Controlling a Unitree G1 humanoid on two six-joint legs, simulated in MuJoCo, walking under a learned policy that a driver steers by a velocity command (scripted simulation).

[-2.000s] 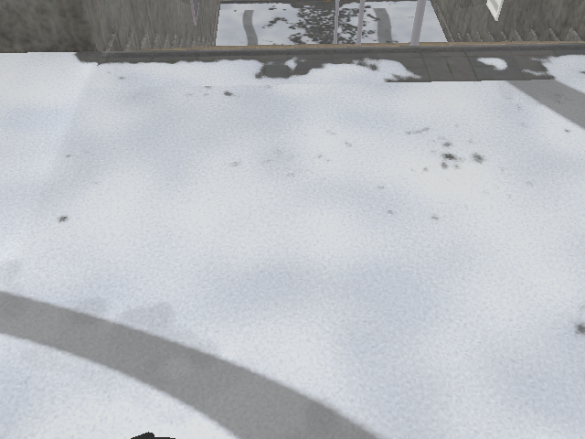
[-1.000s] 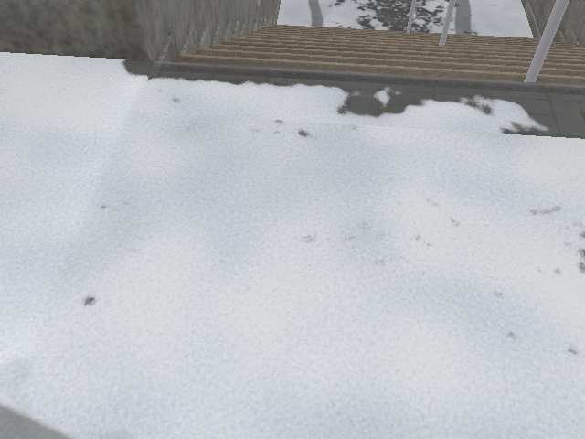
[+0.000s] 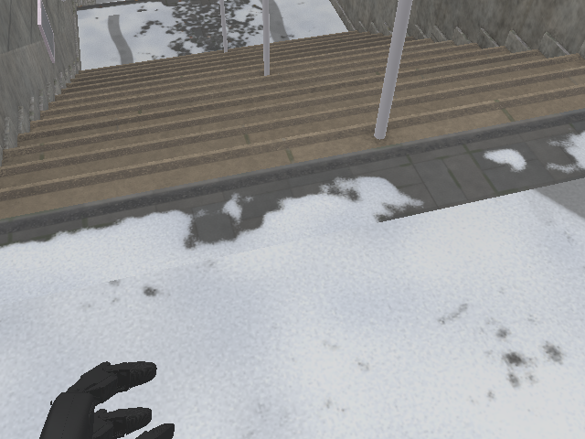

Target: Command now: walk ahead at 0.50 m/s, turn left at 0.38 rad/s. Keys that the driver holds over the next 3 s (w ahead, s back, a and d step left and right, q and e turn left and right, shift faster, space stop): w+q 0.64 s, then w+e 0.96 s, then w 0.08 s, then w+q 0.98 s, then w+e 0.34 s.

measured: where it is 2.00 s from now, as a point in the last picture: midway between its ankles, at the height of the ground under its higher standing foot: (168, 240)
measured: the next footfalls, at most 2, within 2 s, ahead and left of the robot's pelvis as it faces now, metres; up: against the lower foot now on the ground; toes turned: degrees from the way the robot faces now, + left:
right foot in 0.04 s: +0.16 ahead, -0.13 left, +0.00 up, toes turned +4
left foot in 0.52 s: +0.37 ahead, +0.20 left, +0.00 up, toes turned +22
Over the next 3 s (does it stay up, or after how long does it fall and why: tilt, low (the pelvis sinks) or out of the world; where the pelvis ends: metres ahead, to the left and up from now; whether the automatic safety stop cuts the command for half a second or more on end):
stays up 1.57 0.34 -0.29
